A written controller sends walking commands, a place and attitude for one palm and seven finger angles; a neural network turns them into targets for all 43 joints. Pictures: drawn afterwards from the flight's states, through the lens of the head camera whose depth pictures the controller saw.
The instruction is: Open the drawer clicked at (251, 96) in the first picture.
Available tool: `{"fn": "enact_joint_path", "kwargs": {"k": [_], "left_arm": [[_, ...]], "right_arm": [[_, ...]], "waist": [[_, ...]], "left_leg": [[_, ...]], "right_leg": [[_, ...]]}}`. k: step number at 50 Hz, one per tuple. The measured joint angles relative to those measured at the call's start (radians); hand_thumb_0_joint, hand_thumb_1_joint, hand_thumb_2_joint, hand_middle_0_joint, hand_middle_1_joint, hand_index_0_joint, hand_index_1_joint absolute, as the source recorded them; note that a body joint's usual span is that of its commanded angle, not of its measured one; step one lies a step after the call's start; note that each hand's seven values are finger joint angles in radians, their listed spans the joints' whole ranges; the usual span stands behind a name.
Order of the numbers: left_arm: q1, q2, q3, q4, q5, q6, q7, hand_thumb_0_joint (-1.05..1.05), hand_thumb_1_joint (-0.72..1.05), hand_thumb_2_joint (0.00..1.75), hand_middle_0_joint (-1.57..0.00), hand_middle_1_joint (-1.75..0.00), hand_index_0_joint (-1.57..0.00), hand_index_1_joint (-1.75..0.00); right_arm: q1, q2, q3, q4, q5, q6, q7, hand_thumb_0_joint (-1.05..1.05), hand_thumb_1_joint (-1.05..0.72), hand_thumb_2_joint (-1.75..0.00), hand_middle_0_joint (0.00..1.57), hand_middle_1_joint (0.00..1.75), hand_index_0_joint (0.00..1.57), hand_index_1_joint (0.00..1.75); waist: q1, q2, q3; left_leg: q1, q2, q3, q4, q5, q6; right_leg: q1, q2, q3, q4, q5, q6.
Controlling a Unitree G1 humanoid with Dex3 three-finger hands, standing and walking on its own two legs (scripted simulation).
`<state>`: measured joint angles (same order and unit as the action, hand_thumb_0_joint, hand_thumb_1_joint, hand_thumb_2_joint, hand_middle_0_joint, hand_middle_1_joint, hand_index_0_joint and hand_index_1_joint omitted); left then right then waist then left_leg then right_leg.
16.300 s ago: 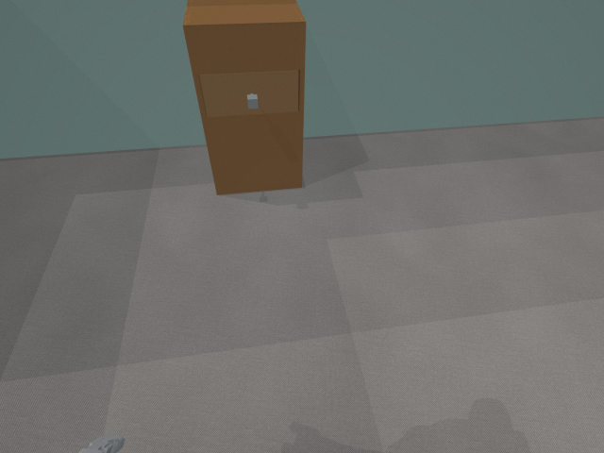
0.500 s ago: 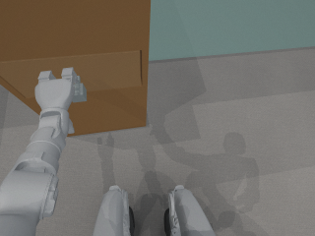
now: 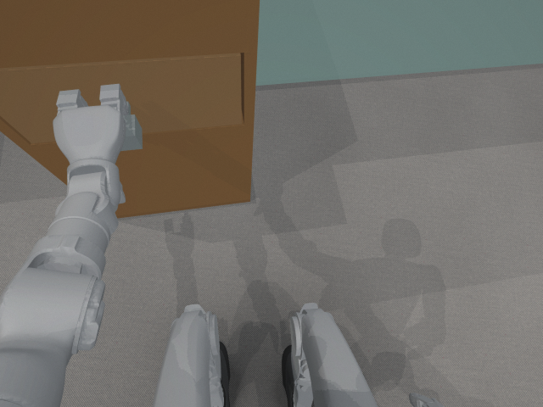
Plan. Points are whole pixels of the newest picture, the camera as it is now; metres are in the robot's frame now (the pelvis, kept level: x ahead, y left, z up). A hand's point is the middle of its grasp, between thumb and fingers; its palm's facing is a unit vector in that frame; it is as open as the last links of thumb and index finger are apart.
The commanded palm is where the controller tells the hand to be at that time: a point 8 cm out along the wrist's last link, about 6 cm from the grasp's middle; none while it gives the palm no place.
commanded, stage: lower the fingers behind the handle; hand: left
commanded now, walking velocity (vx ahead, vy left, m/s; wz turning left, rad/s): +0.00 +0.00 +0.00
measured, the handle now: (125, 123) +0.56 +0.22 -0.05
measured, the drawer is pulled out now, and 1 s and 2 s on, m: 0.00 0.00 0.00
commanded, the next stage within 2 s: lift the fingers back up to retry in 0.26 s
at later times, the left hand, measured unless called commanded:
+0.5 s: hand (105, 150) +0.50 +0.24 -0.04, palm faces +0.00 +0.00 -1.00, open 14.0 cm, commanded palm +0.49 +0.22 +0.01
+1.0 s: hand (91, 131) +0.50 +0.24 +0.02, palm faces -0.07 -0.04 -1.00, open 13.8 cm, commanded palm +0.49 +0.22 +0.07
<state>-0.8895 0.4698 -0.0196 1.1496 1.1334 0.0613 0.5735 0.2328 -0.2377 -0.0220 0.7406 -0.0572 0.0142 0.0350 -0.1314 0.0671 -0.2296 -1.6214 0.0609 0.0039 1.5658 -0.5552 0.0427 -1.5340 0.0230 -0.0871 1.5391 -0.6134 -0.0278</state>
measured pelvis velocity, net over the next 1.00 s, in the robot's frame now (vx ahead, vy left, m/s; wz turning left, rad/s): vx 0.03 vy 0.00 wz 0.01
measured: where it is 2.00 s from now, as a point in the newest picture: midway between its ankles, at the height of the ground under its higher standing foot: (258, 400)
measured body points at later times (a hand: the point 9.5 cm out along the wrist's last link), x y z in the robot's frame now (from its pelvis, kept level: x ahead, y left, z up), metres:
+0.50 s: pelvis +0.00 +0.00 +0.00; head +0.18 +0.01 +0.41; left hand +0.50 +0.24 +0.01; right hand +0.04 -0.27 -0.14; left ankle +0.07 +0.10 -0.54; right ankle +0.04 -0.11 -0.54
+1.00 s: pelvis +0.03 +0.00 +0.07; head +0.19 +0.01 +0.49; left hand +0.50 +0.23 +0.07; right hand +0.06 -0.27 -0.06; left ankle +0.06 +0.10 -0.54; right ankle +0.04 -0.11 -0.54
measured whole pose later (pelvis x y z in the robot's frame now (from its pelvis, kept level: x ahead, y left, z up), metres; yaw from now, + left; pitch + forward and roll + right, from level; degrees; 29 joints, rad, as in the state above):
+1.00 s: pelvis +0.03 +0.00 +0.07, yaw +1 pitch +30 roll -3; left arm -0.73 0.44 0.00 1.05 1.10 0.02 0.51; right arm 0.29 -0.24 -0.05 0.74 -0.04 0.05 0.01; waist -0.12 0.06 -0.20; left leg -1.31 0.06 0.02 1.30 -0.52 0.03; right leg -1.23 0.04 -0.06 1.26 -0.56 -0.02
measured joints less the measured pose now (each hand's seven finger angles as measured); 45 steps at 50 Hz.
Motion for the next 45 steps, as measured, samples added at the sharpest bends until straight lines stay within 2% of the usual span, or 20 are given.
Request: {"fn": "enact_joint_path", "kwargs": {"k": [9,17,23,28,32,38,45], "left_arm": [[-0.002,0.034,0.008,-0.014,-0.015,-0.031,-0.069,0.00,-0.49,0.30,-0.32,-1.20,-0.27,-1.31],[0.022,0.035,0.019,-0.060,-0.009,-0.063,-0.049,0.00,-0.49,0.30,-0.32,-1.20,-0.25,-1.30],[0.030,0.027,0.018,-0.083,-0.008,-0.046,-0.042,0.00,-0.49,0.30,-0.32,-1.20,-0.25,-1.30],[0.052,0.013,0.021,-0.097,-0.024,-0.021,-0.072,0.00,-0.49,0.30,-0.32,-1.20,-0.26,-1.25],[0.081,0.002,0.026,-0.111,-0.029,-0.035,-0.092,0.00,-0.49,0.30,-0.32,-1.20,-0.28,-1.23],[0.102,0.001,0.035,-0.100,-0.014,-0.066,-0.062,0.00,-0.49,0.30,-0.32,-1.20,-0.31,-1.21],[0.122,-0.012,0.028,-0.085,-0.029,-0.038,-0.046,0.00,-0.49,0.30,-0.31,-1.20,-0.32,-1.20]], "right_arm": [[0.034,-0.009,0.007,-0.010,0.008,-0.007,-0.016,0.00,-0.91,-0.90,0.20,0.30,0.20,0.30],[0.042,-0.015,-0.004,-0.002,0.007,-0.002,-0.016,0.00,-0.91,-0.90,0.20,0.30,0.20,0.30],[0.023,-0.009,-0.006,-0.001,0.010,0.001,-0.015,0.00,-0.91,-0.90,0.20,0.30,0.20,0.30],[0.010,0.002,-0.005,-0.007,0.017,0.004,-0.021,0.00,-0.91,-0.90,0.20,0.30,0.20,0.30],[0.017,0.009,-0.002,-0.008,0.019,0.002,-0.029,0.00,-0.91,-0.90,0.20,0.30,0.20,0.30],[0.037,0.008,-0.003,-0.002,0.016,0.006,-0.033,0.00,-0.91,-0.90,0.20,0.30,0.20,0.30],[0.052,-0.005,-0.020,0.001,0.015,0.024,-0.023,0.00,-0.91,-0.90,0.20,0.30,0.20,0.30]], "waist": [[-0.007,-0.002,-0.001],[0.007,-0.004,-0.001],[0.011,-0.001,0.006],[0.007,0.004,0.020],[0.005,0.005,0.019],[0.000,0.002,0.014],[0.006,0.001,0.023]], "left_leg": [[-0.007,0.005,-0.001,0.009,0.002,-0.003],[-0.029,0.005,0.000,0.030,-0.005,-0.002],[-0.027,0.004,0.000,0.025,-0.003,-0.001],[0.022,0.004,0.003,-0.022,0.005,-0.002],[0.078,0.005,0.006,-0.074,0.012,-0.004],[0.163,0.005,0.007,-0.141,0.013,-0.008],[0.250,0.003,0.012,-0.211,0.021,-0.010]], "right_leg": [[-0.010,0.005,0.000,0.010,0.003,-0.004],[-0.033,0.005,0.001,0.032,-0.004,-0.004],[-0.030,0.004,0.001,0.027,-0.003,-0.002],[0.018,0.007,0.005,-0.022,0.009,0.000],[0.072,0.011,0.009,-0.077,0.020,0.000],[0.157,0.015,0.012,-0.149,0.026,0.000],[0.242,0.016,0.018,-0.221,0.037,0.001]]}}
